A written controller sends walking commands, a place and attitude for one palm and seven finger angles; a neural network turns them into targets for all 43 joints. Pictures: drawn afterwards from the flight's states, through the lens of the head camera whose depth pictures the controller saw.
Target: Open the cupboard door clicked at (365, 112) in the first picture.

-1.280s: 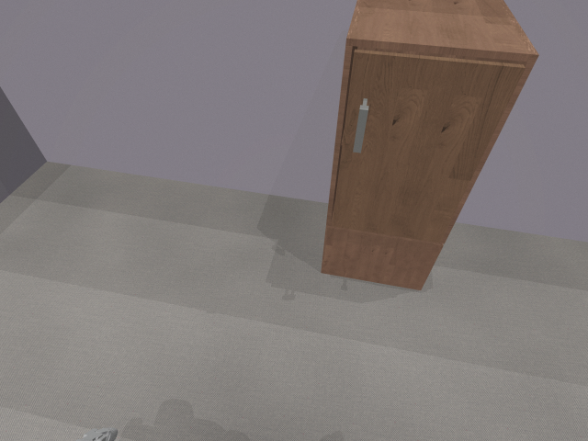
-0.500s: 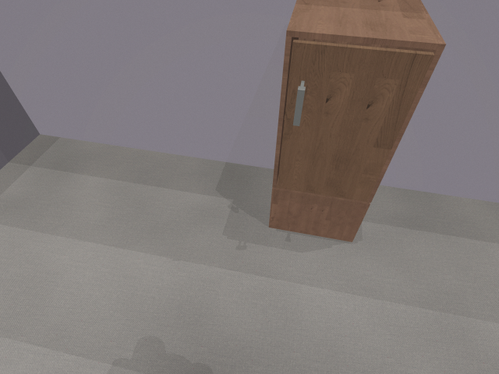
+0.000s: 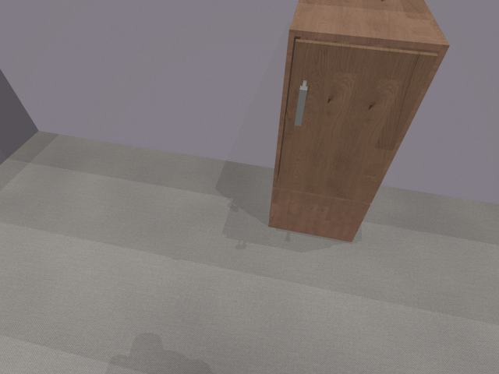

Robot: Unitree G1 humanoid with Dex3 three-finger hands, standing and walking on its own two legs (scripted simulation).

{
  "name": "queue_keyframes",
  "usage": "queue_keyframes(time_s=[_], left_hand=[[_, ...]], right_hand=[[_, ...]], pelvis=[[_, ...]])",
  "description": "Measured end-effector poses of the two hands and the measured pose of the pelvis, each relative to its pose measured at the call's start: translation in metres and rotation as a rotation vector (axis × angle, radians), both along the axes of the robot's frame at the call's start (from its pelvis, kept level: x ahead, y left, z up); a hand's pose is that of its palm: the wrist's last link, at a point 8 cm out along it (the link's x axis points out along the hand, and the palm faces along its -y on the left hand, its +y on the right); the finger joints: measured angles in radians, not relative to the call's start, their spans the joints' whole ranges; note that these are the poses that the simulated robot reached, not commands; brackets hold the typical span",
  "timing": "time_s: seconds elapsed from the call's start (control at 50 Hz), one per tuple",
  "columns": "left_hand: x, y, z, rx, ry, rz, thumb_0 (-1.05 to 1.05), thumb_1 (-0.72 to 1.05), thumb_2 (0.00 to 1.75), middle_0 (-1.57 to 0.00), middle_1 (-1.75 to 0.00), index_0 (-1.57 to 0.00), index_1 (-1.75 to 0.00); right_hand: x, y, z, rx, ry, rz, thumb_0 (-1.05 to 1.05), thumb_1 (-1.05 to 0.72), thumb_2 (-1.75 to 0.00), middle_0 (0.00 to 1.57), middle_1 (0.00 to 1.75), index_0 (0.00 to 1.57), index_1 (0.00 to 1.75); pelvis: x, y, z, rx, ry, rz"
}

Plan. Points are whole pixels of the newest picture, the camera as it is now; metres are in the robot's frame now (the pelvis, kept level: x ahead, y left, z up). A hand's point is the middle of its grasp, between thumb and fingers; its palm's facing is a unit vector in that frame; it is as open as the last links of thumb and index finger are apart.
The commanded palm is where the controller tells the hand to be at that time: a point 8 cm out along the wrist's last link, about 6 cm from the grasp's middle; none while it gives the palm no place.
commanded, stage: look at it before walking up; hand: left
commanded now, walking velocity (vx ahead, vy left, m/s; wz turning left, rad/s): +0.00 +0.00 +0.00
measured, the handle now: (301, 103) +0.86 -0.10 -0.03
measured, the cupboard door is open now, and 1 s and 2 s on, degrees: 0 0 0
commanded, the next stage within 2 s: turn to face it in 0.16 s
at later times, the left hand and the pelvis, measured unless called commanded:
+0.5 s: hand out of the picture +0.07 +0.25 -0.16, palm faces -0.04 -0.94 -0.33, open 7.4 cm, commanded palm none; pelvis +0.00 +0.00 +0.00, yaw -2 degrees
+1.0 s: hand out of the picture +0.06 +0.15 -0.19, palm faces -0.10 -0.97 -0.21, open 7.4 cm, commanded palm none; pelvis +0.02 -0.04 -0.02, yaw -9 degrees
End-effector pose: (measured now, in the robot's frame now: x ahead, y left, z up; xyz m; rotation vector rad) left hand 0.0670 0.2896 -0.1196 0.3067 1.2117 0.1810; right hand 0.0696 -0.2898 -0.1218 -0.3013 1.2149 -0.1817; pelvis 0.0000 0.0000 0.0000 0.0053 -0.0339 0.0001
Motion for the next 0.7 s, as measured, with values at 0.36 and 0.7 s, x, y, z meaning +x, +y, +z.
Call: queue_keyframes(time_s=[0.36, 0.7], left_hand=[[0.001, 0.005, 0.002, 0.009, 0.003, 0.005, 0.01, 0.90, 0.90, -0.20, -0.30, -0.20, -0.30], [-0.005, -0.032, -0.019, -0.064, 0.055, -0.051, 0.01, 0.90, 0.90, -0.20, -0.30, -0.20, -0.30]], right_hand=[[0.010, 0.002, 0.002, 0.000, -0.015, 0.006, 0.00, -0.91, -0.90, 0.21, 0.30, 0.20, 0.30], [-0.040, 0.030, -0.019, 0.070, 0.017, -0.113, 0.00, -0.91, -0.90, 0.20, 0.30, 0.20, 0.30]], pelvis=[[0.003, 0.002, 0.001, 0.000, -0.004, -0.004], [-0.007, 0.002, -0.008, 0.004, 0.007, -0.084]])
